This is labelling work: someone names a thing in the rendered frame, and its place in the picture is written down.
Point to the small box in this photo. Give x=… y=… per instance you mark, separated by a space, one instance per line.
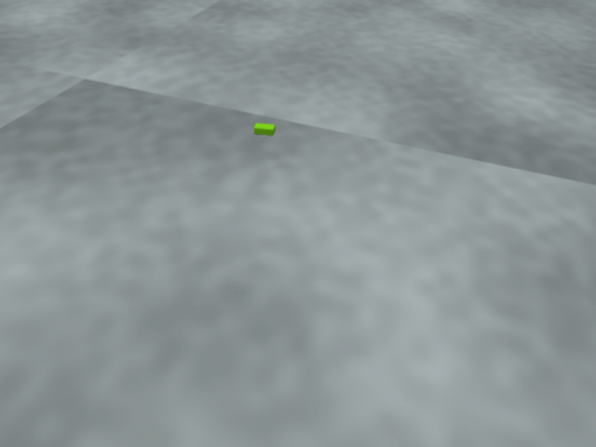
x=265 y=129

